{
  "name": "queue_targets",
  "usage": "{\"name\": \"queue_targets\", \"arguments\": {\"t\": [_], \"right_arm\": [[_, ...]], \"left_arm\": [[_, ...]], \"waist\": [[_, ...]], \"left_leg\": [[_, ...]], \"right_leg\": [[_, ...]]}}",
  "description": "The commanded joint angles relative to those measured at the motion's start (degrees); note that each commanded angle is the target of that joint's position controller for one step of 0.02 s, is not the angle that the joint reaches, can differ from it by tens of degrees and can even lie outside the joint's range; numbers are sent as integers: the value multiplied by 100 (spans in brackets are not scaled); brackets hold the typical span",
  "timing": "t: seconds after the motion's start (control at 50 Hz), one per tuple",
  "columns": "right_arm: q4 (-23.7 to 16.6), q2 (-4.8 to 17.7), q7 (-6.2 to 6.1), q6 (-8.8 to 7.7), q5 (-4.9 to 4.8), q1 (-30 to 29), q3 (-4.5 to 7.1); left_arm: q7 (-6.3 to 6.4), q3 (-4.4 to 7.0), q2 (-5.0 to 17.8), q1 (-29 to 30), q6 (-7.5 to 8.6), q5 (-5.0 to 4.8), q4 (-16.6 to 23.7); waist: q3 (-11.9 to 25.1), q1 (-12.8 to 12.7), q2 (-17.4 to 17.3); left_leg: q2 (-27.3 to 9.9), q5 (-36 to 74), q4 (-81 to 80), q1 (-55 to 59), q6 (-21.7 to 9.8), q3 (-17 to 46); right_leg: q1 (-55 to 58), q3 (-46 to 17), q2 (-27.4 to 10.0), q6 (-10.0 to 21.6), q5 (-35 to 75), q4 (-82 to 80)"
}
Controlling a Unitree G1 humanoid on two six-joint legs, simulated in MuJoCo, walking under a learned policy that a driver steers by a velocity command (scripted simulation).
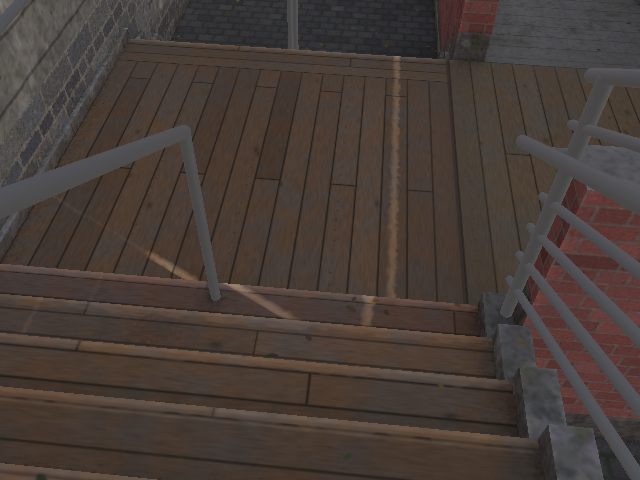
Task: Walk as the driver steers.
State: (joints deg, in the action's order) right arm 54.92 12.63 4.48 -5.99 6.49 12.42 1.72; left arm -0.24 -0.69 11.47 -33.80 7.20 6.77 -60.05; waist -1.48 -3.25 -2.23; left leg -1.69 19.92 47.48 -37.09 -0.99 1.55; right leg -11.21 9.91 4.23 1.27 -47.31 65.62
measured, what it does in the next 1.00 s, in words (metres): goes down, turning left: left foot 0.17 m lower, then right foot 0.17 m lower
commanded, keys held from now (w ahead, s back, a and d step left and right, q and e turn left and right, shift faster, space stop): q+shift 0.26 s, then shift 0.62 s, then e+shift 0.12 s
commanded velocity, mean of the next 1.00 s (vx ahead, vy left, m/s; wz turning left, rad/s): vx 0.11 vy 0.00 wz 0.36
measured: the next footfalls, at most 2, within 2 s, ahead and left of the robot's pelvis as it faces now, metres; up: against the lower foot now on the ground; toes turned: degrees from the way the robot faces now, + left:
left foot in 0.04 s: +0.15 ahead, +0.07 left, -0.17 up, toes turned +3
right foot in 0.44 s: +0.40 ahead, -0.17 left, -0.35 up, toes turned +17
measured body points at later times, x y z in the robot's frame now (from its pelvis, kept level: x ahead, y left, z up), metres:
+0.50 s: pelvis +0.25 -0.09 -0.24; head +0.26 -0.08 +0.21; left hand +0.31 +0.18 -0.36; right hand +0.31 -0.30 -0.38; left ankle +0.12 +0.06 -0.75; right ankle +0.36 -0.18 -0.98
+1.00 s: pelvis +0.25 -0.14 -0.24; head +0.25 -0.13 +0.21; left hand +0.21 +0.12 -0.35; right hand +0.51 -0.19 -0.30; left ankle +0.16 -0.05 -0.81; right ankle +0.36 -0.18 -0.98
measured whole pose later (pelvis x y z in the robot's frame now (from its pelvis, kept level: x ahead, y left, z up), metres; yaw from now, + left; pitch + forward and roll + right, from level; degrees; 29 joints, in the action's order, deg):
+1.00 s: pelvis +0.25 -0.14 -0.24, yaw +26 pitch +2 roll +3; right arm 32.5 9.8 5.8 -2.9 4.1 5.7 -8.5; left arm -2.2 -1.3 15.7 -21.3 4.3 3.0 -38.3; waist 1.1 -2.1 4.1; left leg 2.2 -51.5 87.7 -37.9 -0.9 -3.2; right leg -20.0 5.2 -3.6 2.4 -3.0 21.0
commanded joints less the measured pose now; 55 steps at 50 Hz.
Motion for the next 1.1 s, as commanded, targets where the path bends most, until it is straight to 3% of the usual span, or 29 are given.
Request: {"name": "queue_targets", "arguments": {"t": [0.02, 0.04, 0.06, 0.08, 0.1, 0.12, 0.14, 0.16, 0.18, 0.2, 0.22, 0.26, 0.32, 0.38, 0.44, 0.46, 0.48, 0.5, 0.56, 0.62, 0.68, 0.7, 0.76, 0.8, 0.88, 0.9, 0.92, 1.0, 1.1], "right_arm": [[1367, 1043, -36, 106, 441, 5241, 491], [1816, 1027, -219, -68, 179, 5927, 503], [1396, 1825, -294, -20, -63, 5161, 589], [762, 2225, -200, 43, -124, 4073, 609], [272, 1660, -161, 56, 95, 2735, 495], [-126, 1016, -155, 43, -173, 1636, 243], [-337, 112, -159, 4, -248, 1025, -81], [-522, -210, -194, -26, -219, 1023, -265], [-662, 416, -202, -25, -72, 1190, -91], [-826, 951, -193, -59, 139, 1022, 37], [-950, 1140, -181, -138, 32, 1047, 116], [-320, 140, -451, -274, -238, 2689, -194], [76, -164, -687, -189, -523, 3671, -203], [-854, 828, -318, 251, 5, 1339, -155], [-1193, 1006, -201, 133, -309, 1220, -205], [-1252, 771, 8, 59, -291, 1414, -251], [-906, 45, 190, 98, -387, 3530, -387], [-1428, 506, 49, 262, -550, 2861, -287], [-2258, 178, -435, 509, -291, 1393, -441], [-1842, -340, 2, 685, -397, 2299, -639], [-2215, 169, 296, 562, -683, 1560, -614], [-2545, 211, 314, 452, -762, 944, -658], [-2689, 321, 247, 249, -633, 511, -706], [-2817, 191, 248, 238, -638, -46, -893], [-2431, 226, 392, 111, -503, -632, -957], [-2064, 267, -212, 502, -737, 474, -564], [-2500, 119, 226, 258, -275, -778, -1021], [-2755, 619, -45, 250, -123, -499, -620], [-3166, 566, -287, 312, -139, -328, -390]], "left_arm": [[-2, 223, 1859, 3495, 203, -329, 1984], [-217, 235, 1461, 3157, 43, -123, 1823], [-583, -121, -80, 1525, -78, -190, 1664], [-575, -10, 206, 751, -86, -450, 1976], [-426, 83, 823, 1126, -118, -741, 2156], [-167, 95, 810, 1539, -191, -595, 2458], [39, 56, 605, 1606, -212, -343, 2335], [38, -17, 428, 1067, -310, -199, 2071], [-58, -47, 294, 1066, -312, -316, 1802], [-205, -134, 124, 672, -263, -310, 1784], [-203, -37, 373, 563, -185, -260, 1796], [-47, 49, 532, 2030, -264, 57, 2294], [-325, -110, 189, 3743, -499, -84, 2467], [-479, -87, 58, 2434, -607, -204, 2175], [-352, 428, 1222, 1327, -494, -384, 1693], [-311, 592, 1623, 467, -411, -294, 1517], [-515, 672, 2024, 786, -420, -453, 1704], [-612, 676, 2035, 847, -356, -146, 2006], [-432, 324, 1160, 1794, -195, -368, 2214], [-323, -72, 349, 2196, -210, -343, 1905], [-243, 125, 1458, 2353, -99, -448, 2151], [-234, 77, 1362, 1898, -40, -354, 2113], [-304, 101, 1395, 1545, -121, -542, 2209], [-445, -36, 965, 1334, -237, -776, 2309], [-392, -119, 670, 844, -150, -595, 2353], [-200, 306, 1238, -156, -481, -991, 1491], [-321, 27, 1173, 793, -283, -280, 2324], [9, 320, 1421, 1358, -185, -264, 2688], [237, 405, 1303, 684, -142, -274, 2457]], "waist": [[37, 3139, -1090], [-11, 3123, -2375], [1551, 1622, -683], [2138, 963, -61], [1189, 778, 562], [391, 257, 534], [-96, 29, 280], [-466, -188, 184], [-328, -306, 452], [110, -557, -242], [218, -503, -121], [237, 623, -57], [-29, 1618, 102], [-107, 387, -567], [-111, -31, -26], [672, -194, 881], [2589, 787, 2554], [2190, 278, 1738], [905, 653, 188], [91, 1326, 212], [353, 847, 373], [391, 487, 472], [504, 218, 834], [486, 139, 305], [664, -44, 62], [1811, 42, 41], [176, 66, 624], [342, 536, 270], [137, 555, 255]], "left_leg": [[399, 876, -2083, 6348, -649, -1550], [-310, 1051, -2882, 6663, -1065, -346], [-1624, 4886, -697, 8045, -2165, 2056], [-2512, 6344, -535, 7492, -3671, 3901], [-2339, 4847, -786, 5789, -3447, 3503], [-1794, 2539, -1208, 3663, -2842, 3112], [-1457, 1474, -1582, 1975, -2335, 3182], [-1226, 596, -1574, 65, -2086, 2969], [-453, 684, -1289, -1213, -1917, 2320], [-71, 682, -988, -1918, -1893, 2024], [17, 829, -809, -1805, -1865, 2025], [-171, -743, 348, 1290, -1438, 2752], [-254, -2727, 1202, 3016, -1086, 3173], [226, -5065, 563, -2269, -1146, 2548], [515, -3700, 2224, -1210, -394, 2031], [826, -2992, 4264, -1346, -29, 1626], [1283, -7391, 7108, -2795, 410, 386], [1171, -7710, 8999, -4064, 461, 338], [150, -4984, 8086, -3554, 768, 624], [-256, -4012, 7348, -1349, 859, 190], [-3, -5160, 6880, -447, 1157, -430], [-73, -5894, 6406, -791, 1090, -126], [-40, -6604, 4947, -1144, 861, 361], [-32, -6720, 2850, -1012, 463, 521], [-186, -5879, 2197, -1094, -524, 1462], [-112, -6574, 2410, 560, -696, 453], [-99, -6566, 2471, -1237, -413, 1066], [-346, -7454, 2518, -291, -817, 962], [-284, -8822, 2850, 8, -1235, 983]], "right_leg": [[-4464, 347, 275, -1720, 3852, 3476], [-4578, -440, 252, -1331, -537, 5454], [-4862, -1632, 7, -1153, -237, 5551], [-5513, -2208, -160, -1371, -297, 5885], [-5925, -2156, -443, -972, 125, 5150], [-5696, -2091, -533, -720, 833, 3495], [-5058, -2246, -924, -721, 1848, 2238], [-3656, -2187, -1123, -685, 4017, 879], [-2024, -1514, -946, -821, 4543, 669], [-822, -1016, -601, -736, 5350, 1800], [-692, -963, -487, -749, 4836, 1844], [-3532, -1879, -636, -819, 4730, 441], [-5106, -2115, -1119, -587, 6259, -2980], [647, -1215, -674, -253, 7857, -2346], [1992, -582, -576, 3, 7126, -4796], [2878, -1152, -1262, 796, 8861, -4310], [4653, -2337, -3059, 2533, 11692, -2674], [3996, -3077, -3237, 2830, 11360, -2705], [544, -3129, -3292, 2246, 7231, -4245], [-2056, -1770, -1871, 1150, 4697, -4993], [-2264, -1351, -1422, 500, 3094, -4935], [-1462, -1553, -1711, 536, 3424, -4900], [-45, -2201, -2183, 679, 3849, -4760], [414, -2241, -1986, 432, 3134, -4971], [855, -977, -1275, -209, 4483, -4436], [1190, -1021, -2024, 212, 7357, -4463], [778, -1119, -977, -165, 4882, -4484], [-842, -1523, -1092, 326, 3449, -4688], [-2048, -2201, -943, 835, 2238, -4690]]}}
Velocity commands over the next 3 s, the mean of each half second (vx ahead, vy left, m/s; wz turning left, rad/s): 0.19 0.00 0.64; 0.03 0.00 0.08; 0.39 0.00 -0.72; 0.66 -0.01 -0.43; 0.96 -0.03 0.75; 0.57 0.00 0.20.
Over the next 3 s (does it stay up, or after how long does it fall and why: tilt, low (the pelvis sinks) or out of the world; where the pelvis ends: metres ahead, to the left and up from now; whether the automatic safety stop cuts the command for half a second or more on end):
stays up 1.31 0.18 -0.81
